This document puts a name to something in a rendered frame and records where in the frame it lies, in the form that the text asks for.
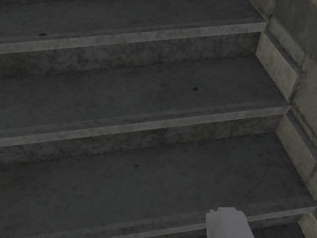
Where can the robot right thigh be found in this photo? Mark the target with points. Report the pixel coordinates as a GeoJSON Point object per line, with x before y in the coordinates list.
{"type": "Point", "coordinates": [227, 222]}

